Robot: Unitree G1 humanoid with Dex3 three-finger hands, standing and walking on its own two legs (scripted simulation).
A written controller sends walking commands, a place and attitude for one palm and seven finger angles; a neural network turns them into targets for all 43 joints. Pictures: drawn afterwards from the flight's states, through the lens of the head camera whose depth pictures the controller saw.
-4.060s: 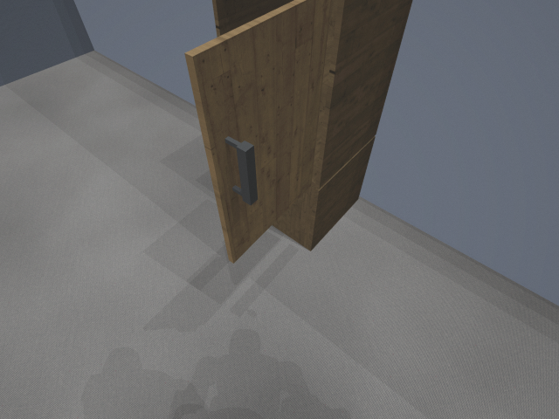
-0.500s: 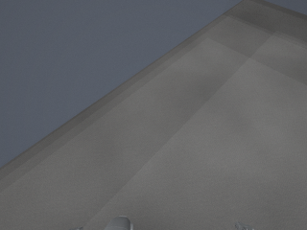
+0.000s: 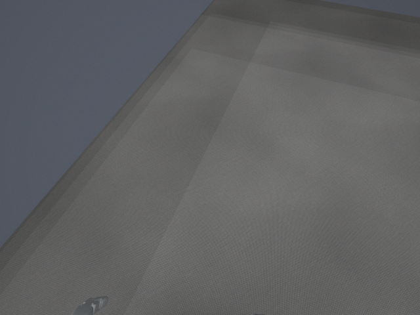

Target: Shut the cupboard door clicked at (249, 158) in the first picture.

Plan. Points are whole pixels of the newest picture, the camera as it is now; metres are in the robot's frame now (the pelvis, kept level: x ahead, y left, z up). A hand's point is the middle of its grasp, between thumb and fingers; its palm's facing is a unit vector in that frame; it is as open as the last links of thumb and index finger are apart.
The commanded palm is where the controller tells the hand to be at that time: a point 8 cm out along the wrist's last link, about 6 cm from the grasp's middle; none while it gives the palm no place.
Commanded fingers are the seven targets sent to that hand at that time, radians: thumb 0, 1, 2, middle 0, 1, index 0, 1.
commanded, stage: walk around to get in front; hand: left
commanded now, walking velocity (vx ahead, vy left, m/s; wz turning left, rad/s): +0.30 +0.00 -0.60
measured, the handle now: out of the picture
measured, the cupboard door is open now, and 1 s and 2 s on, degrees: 92 92 92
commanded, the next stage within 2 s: walk to a spot facing it in 1.36 s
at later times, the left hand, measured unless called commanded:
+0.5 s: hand (131, 303) +0.16 +0.18 -0.18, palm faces -0.15 -0.98 -0.16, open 7.4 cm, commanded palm none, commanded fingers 0.00 0.90 0.90 -0.20 -0.30 -0.20 -0.30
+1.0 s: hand (232, 157) +0.55 -0.05 -0.16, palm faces -0.54 -0.81 -0.22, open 7.4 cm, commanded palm none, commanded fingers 0.00 0.90 0.90 -0.20 -0.30 -0.20 -0.30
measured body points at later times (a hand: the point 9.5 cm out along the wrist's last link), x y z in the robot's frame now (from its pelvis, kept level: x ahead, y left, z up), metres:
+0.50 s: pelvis +0.15 +0.00 -0.01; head +0.18 +0.01 +0.44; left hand +0.17 +0.24 -0.17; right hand +0.23 -0.27 -0.12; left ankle +0.23 +0.10 -0.73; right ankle +0.00 -0.11 -0.72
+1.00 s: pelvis +0.31 -0.12 -0.02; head +0.35 -0.16 +0.43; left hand +0.58 +0.00 -0.14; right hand +0.10 -0.25 -0.16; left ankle +0.25 +0.09 -0.68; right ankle +0.34 -0.21 -0.73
